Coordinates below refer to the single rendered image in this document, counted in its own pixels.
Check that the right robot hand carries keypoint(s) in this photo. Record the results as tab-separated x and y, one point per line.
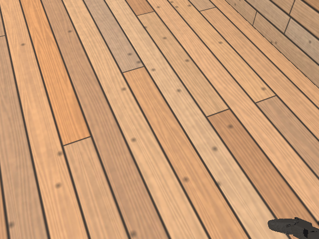
297	227

